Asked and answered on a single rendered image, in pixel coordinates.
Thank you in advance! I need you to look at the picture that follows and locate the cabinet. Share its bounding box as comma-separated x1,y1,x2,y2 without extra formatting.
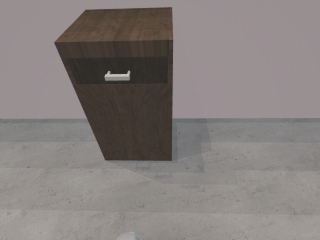
54,7,173,161

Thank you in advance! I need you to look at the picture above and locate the handle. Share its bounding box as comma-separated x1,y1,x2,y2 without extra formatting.
104,70,131,81

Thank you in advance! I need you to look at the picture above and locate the drawer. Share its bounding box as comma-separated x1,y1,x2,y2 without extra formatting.
67,56,168,85

